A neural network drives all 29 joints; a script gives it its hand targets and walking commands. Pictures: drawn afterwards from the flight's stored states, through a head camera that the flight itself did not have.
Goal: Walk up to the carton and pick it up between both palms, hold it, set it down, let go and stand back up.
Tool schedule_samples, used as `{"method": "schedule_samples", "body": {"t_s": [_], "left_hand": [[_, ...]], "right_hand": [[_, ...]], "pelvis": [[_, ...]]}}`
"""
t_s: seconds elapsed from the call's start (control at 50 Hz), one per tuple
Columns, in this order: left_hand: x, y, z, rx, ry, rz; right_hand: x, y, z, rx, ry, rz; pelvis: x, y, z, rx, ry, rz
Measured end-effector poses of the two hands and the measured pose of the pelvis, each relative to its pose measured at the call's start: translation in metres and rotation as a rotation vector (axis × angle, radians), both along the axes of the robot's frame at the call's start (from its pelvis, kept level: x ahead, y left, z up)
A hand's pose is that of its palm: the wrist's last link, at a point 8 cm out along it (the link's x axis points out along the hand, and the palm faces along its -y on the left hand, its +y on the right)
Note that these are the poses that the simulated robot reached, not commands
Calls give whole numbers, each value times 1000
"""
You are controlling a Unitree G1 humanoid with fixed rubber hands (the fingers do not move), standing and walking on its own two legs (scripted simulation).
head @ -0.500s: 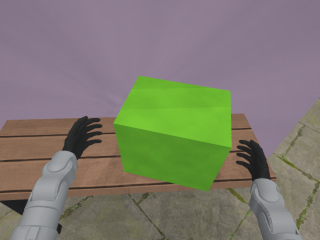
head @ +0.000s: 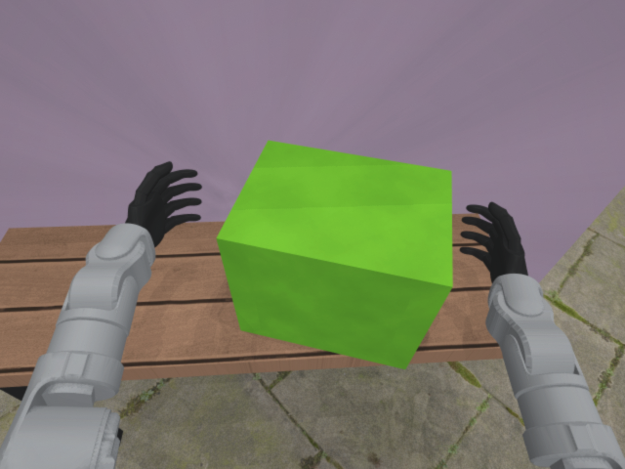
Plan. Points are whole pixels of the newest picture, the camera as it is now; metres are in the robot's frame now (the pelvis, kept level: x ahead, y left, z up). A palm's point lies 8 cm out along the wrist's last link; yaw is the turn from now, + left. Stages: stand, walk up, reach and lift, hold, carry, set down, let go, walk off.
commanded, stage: reach and lift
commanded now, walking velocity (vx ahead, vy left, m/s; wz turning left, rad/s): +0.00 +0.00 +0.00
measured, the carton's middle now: (337, 256) +0.42 -0.02 -0.01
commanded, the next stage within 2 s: none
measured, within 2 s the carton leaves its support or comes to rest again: neither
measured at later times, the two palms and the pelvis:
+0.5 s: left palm (152, 166) +0.43 +0.23 +0.16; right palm (499, 213) +0.39 -0.21 +0.13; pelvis +0.00 +0.00 +0.00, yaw +0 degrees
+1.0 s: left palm (166, 186) +0.45 +0.23 +0.11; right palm (498, 230) +0.40 -0.23 +0.09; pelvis +0.01 +0.00 +0.00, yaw +0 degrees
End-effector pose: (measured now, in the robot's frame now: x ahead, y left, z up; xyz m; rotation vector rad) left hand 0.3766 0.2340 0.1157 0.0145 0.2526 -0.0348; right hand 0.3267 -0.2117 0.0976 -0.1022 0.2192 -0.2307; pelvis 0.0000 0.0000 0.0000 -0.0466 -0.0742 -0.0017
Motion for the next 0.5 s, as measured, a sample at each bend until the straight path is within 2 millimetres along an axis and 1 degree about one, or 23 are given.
{"method": "schedule_samples", "body": {"t_s": [0.08, 0.16, 0.24, 0.32, 0.42, 0.5], "left_hand": [[5, -2, 10, 1, -27, -4], [15, 1, 18, -6, -21, 17], [23, 1, 30, -11, -43, 26], [32, 2, 37, -21, -38, 41], [43, -2, 46, -26, -51, 39], [53, -5, 48, -36, -35, 41]], "right_hand": [[5, -1, 4, -2, -8, 1], [15, -1, 5, -1, 15, -4], [25, 2, 13, 1, 7, 0], [37, 3, 22, 2, 8, -2], [50, 4, 33, 3, -1, -5], [60, 1, 35, 3, 25, -19]], "pelvis": [[1, -1, 0, 1, 3, 0], [0, -1, 0, 1, 2, 0], [1, -1, 0, 1, 3, 0], [1, -1, 0, 1, 8, 0], [3, -1, 0, 1, 26, -1], [5, -1, 0, 1, 45, -2]]}}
